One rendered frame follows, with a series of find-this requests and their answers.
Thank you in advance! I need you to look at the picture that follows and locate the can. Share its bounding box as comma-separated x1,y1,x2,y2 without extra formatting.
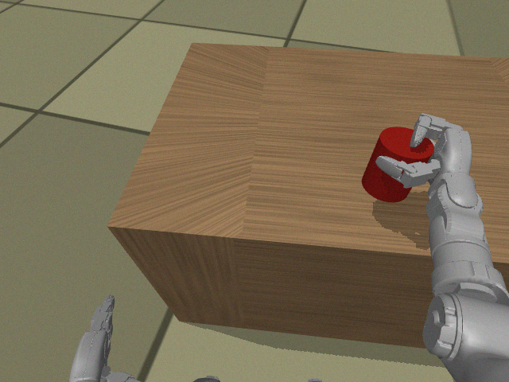
362,127,434,202

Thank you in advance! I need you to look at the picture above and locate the right robot arm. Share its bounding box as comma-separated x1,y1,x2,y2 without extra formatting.
422,172,509,382

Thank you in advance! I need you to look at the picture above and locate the right robot hand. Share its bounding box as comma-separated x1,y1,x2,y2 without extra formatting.
375,113,472,189

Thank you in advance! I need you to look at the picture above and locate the left robot hand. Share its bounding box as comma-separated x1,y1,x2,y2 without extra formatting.
69,295,141,382

